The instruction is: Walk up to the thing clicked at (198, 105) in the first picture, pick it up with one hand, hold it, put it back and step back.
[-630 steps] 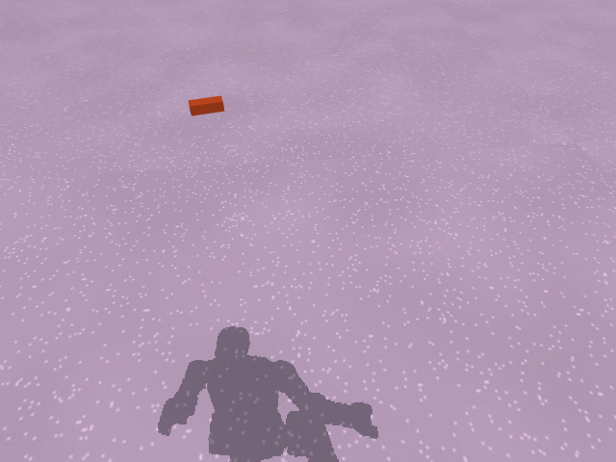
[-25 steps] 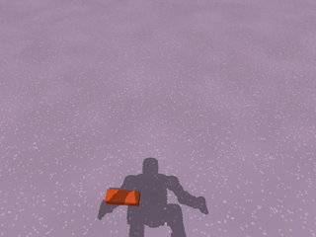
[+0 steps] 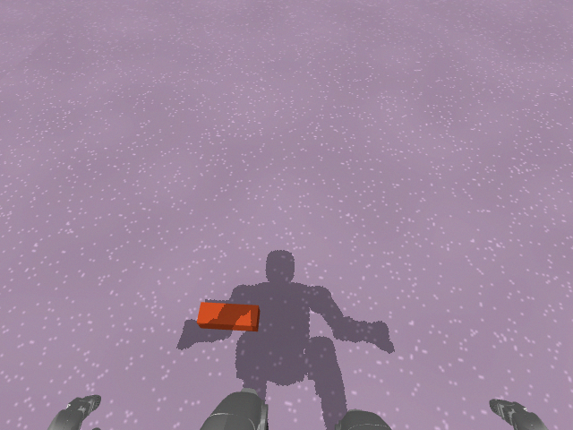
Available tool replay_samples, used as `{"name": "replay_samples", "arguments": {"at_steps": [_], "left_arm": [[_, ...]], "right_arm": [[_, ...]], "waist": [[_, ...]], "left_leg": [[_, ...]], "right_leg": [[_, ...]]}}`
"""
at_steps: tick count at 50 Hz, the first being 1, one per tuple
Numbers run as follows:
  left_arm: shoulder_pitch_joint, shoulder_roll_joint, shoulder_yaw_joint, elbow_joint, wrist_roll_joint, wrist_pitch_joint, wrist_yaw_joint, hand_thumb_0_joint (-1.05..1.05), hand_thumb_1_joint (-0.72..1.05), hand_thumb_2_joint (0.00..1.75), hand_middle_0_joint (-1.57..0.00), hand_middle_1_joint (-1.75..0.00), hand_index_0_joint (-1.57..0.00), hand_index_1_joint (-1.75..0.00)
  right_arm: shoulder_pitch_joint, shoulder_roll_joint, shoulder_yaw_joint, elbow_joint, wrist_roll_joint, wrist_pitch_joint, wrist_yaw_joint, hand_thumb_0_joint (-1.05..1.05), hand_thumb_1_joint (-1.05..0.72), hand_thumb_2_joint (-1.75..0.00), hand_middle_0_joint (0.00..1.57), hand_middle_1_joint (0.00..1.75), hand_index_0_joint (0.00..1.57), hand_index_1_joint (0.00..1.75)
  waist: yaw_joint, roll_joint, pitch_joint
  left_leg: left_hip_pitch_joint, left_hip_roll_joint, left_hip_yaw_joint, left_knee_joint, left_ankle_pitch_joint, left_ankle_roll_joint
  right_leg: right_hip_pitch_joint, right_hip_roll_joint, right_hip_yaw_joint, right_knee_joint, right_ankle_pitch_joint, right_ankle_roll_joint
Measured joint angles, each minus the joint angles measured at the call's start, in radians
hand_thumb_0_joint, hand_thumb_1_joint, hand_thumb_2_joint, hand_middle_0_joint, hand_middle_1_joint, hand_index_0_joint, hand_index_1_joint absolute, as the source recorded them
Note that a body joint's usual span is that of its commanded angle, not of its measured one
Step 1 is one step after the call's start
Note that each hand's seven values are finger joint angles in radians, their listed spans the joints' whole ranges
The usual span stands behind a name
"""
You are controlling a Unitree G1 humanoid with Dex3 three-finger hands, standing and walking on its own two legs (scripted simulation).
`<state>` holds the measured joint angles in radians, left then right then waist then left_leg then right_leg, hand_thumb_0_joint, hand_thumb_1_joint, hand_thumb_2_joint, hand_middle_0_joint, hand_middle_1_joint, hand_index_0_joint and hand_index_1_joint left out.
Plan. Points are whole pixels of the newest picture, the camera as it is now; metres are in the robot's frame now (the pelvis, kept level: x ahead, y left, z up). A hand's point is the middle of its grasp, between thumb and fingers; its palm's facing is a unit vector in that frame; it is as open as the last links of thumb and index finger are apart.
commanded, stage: walk up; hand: left
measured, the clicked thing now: (229, 316) +0.48 +0.23 -0.73
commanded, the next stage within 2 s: none
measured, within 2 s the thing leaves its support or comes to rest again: neither
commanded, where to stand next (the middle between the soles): +0.08 +0.00 m, yaw -2 degrees
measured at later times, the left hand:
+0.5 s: hand out of the picture +0.10 +0.26 -0.16, palm faces -0.06 -0.93 -0.37, open 7.3 cm
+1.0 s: hand out of the picture +0.05 +0.33 -0.16, palm faces +0.00 -0.89 -0.46, open 7.3 cm
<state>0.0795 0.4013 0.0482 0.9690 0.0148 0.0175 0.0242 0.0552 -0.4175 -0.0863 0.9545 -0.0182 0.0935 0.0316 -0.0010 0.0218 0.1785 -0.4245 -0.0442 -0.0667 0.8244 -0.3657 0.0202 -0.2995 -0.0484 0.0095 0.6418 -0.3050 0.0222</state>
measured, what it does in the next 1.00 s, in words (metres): steps on the spot: left foot, then right foot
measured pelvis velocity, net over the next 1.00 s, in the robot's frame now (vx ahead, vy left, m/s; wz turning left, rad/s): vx -0.03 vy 0.03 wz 0.00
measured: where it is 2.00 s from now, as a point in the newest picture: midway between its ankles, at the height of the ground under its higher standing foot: outside the picture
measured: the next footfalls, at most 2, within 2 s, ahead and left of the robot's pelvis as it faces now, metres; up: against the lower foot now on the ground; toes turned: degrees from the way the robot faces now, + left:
left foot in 0.14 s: +0.01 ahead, +0.16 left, +0.00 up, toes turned -2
right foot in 0.48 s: +0.10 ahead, -0.16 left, +0.00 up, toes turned +1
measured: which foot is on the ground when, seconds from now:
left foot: up 0.00-0.12, down 0.14-0.50, up 0.52-0.86, down 0.88-1.00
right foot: down 0.00-0.14, up 0.16-0.46, down 0.48-0.90, up 0.92-1.00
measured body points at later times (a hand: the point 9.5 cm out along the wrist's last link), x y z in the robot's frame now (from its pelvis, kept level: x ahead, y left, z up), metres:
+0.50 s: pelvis +0.00 -0.02 -0.01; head +0.04 -0.01 +0.44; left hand +0.11 +0.31 -0.13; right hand +0.01 -0.37 -0.10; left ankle -0.03 +0.16 -0.72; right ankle +0.06 -0.16 -0.73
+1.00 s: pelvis -0.03 +0.03 -0.01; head +0.01 +0.04 +0.43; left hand +0.05 +0.38 -0.13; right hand +0.06 -0.28 -0.12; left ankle -0.02 +0.14 -0.72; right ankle +0.02 -0.14 -0.68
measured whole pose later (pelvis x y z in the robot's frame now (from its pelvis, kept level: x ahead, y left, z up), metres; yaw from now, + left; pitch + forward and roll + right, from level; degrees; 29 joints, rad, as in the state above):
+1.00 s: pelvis -0.03 +0.03 -0.01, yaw +0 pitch -3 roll +0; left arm 0.18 0.47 0.07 0.92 0.01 0.03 0.03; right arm 0.20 -0.36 -0.05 0.90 -0.03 -0.01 0.01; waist 0.02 -0.04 0.14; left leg -0.33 0.00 0.01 0.77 -0.39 0.01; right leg -0.51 0.04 0.18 1.04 -0.48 -0.03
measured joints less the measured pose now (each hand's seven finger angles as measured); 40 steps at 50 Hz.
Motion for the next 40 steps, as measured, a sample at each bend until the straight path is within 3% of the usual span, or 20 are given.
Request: {"name": "replay_samples", "arguments": {"at_steps": [3,5,7,10,12,15,19,23,24,26,28,30,34,40], "left_arm": [[0.005,0.002,0.004,-0.024,0.018,0.008,0.006,0.00,0.90,0.90,-0.21,-0.30,-0.21,-0.30],[0.005,0.008,0.003,-0.032,0.035,0.009,0.002,0.00,0.90,0.90,-0.21,-0.30,-0.21,-0.30],[0.013,0.016,0.001,-0.050,0.044,0.018,-0.013,0.00,0.90,0.90,-0.21,-0.30,-0.21,-0.30],[0.022,0.020,0.007,-0.056,0.041,0.036,-0.025,0.00,0.90,0.90,-0.21,-0.30,-0.21,-0.30],[0.039,0.028,0.013,-0.055,0.035,0.045,-0.044,0.00,0.90,0.90,-0.20,-0.30,-0.21,-0.30],[0.068,0.049,0.035,-0.068,0.037,0.059,-0.071,0.00,0.90,0.90,-0.21,-0.30,-0.21,-0.30],[0.093,0.069,0.054,-0.074,0.025,0.069,-0.085,0.00,0.90,0.90,-0.21,-0.30,-0.21,-0.30],[0.100,0.056,0.045,-0.059,0.003,0.042,-0.080,0.00,0.91,0.90,-0.20,-0.30,-0.21,-0.30],[0.100,0.048,0.041,-0.054,0.000,0.030,-0.076,0.00,0.91,0.90,-0.20,-0.30,-0.21,-0.30],[0.085,0.017,0.031,-0.049,0.001,0.008,-0.063,0.00,0.91,0.90,-0.20,-0.30,-0.21,-0.30],[0.078,-0.012,0.012,-0.054,0.004,-0.005,-0.059,0.00,0.91,0.90,-0.20,-0.30,-0.21,-0.30],[0.071,-0.042,-0.009,-0.059,0.003,-0.015,-0.054,0.00,0.91,0.90,-0.20,-0.30,-0.21,-0.30],[0.063,-0.062,-0.028,-0.075,0.002,-0.036,-0.037,0.00,0.90,0.90,-0.21,-0.30,-0.21,-0.30],[0.068,-0.026,-0.015,-0.103,0.003,-0.053,0.007,0.00,0.90,0.90,-0.21,-0.30,-0.21,-0.30]], "right_arm": [[0.026,-0.007,-0.012,-0.041,0.008,-0.003,0.001,0.01,-0.90,-0.90,0.20,0.30,0.20,0.30],[0.065,-0.001,-0.010,-0.043,0.010,-0.030,0.001,0.01,-0.90,-0.90,0.20,0.30,0.20,0.30],[0.122,0.010,-0.010,-0.033,-0.004,-0.070,-0.005,0.01,-0.90,-0.90,0.20,0.30,0.20,0.30],[0.191,0.050,0.010,-0.002,-0.021,-0.108,-0.022,0.01,-0.90,-0.90,0.20,0.30,0.20,0.30],[0.229,0.070,0.023,0.012,-0.020,-0.122,-0.034,0.01,-0.90,-0.90,0.20,0.30,0.21,0.30],[0.276,0.080,0.024,0.004,-0.015,-0.146,-0.058,0.01,-0.90,-0.90,0.21,0.30,0.21,0.30],[0.312,0.055,0.012,-0.020,-0.015,-0.159,-0.075,0.01,-0.89,-0.90,0.21,0.30,0.21,0.30],[0.307,0.004,0.008,-0.049,-0.018,-0.135,-0.065,0.01,-0.89,-0.90,0.21,0.30,0.21,0.30],[0.301,-0.010,0.008,-0.057,-0.014,-0.124,-0.063,0.01,-0.89,-0.90,0.20,0.30,0.21,0.30],[0.267,-0.030,0.009,-0.060,-0.001,-0.101,-0.066,0.01,-0.90,-0.90,0.20,0.30,0.21,0.30],[0.232,-0.028,0.015,-0.055,0.011,-0.083,-0.071,0.01,-0.90,-0.90,0.20,0.30,0.21,0.30],[0.204,-0.028,0.023,-0.054,0.020,-0.080,-0.070,0.01,-0.90,-0.90,0.20,0.30,0.20,0.30],[0.168,-0.009,0.031,-0.066,0.003,-0.068,-0.048,0.01,-0.90,-0.90,0.20,0.30,0.20,0.30],[0.115,0.002,0.016,-0.106,-0.023,-0.032,-0.004,0.01,-0.90,-0.90,0.20,0.30,0.21,0.30]], "waist": [[-0.003,-0.010,0.006],[-0.009,-0.022,-0.012],[-0.016,-0.044,-0.040],[-0.011,-0.091,-0.045],[-0.013,-0.105,-0.053],[-0.012,-0.120,-0.053],[-0.014,-0.127,-0.043],[-0.022,-0.092,-0.039],[-0.023,-0.077,-0.039],[-0.035,-0.024,-0.014],[-0.028,-0.015,-0.011],[-0.021,0.003,-0.015],[-0.015,0.020,-0.032],[-0.002,0.022,-0.023]], "left_leg": [[-0.028,-0.024,-0.021,0.212,-0.110,0.002],[0.045,0.010,-0.004,0.081,-0.141,-0.002],[0.151,0.023,0.017,-0.151,-0.040,-0.023],[0.174,0.002,0.030,-0.137,-0.030,-0.026],[0.200,0.013,0.027,-0.168,-0.020,-0.024],[0.230,0.040,0.030,-0.206,-0.007,-0.034],[0.253,0.076,0.037,-0.222,-0.010,-0.055],[0.238,0.118,0.036,-0.171,-0.048,-0.076],[0.222,0.130,0.031,-0.133,-0.070,-0.075],[0.176,0.145,-0.015,-0.019,-0.117,-0.037],[0.127,0.088,-0.051,0.099,-0.202,-0.014],[0.093,0.054,-0.057,0.157,-0.221,-0.003],[0.049,0.046,-0.014,0.146,-0.187,-0.001],[0.001,0.060,0.021,0.166,-0.155,-0.004]], "right_leg": [[-0.032,-0.023,0.012,0.015,0.009,0.000],[-0.055,-0.039,0.012,0.030,0.004,0.007],[-0.093,-0.057,0.021,0.113,-0.059,-0.023],[-0.131,0.011,0.127,0.280,-0.202,-0.043],[-0.155,0.049,0.140,0.355,-0.183,-0.038],[-0.190,0.068,0.141,0.416,-0.136,-0.031],[-0.187,0.054,0.139,0.354,-0.088,-0.026],[-0.089,0.027,0.068,0.112,-0.073,-0.034],[-0.057,0.033,0.052,0.046,-0.010,-0.029],[-0.047,0.060,0.020,0.048,0.031,-0.007],[-0.052,0.053,0.024,0.060,0.021,-0.010],[-0.044,0.048,0.023,0.039,0.030,-0.012],[-0.051,0.032,0.013,0.024,0.040,-0.011],[-0.103,-0.002,0.016,0.061,0.044,0.004]]}}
